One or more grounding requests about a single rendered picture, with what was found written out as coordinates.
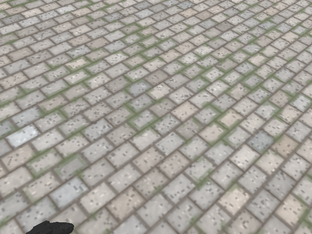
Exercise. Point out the left robot hand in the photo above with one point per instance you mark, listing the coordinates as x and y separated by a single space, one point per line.
47 227

